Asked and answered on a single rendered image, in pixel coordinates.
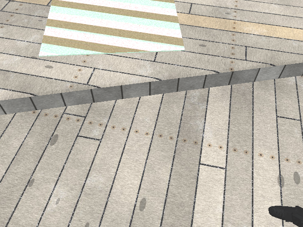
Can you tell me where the right robot hand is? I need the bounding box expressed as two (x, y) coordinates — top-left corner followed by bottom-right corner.
(268, 205), (303, 227)

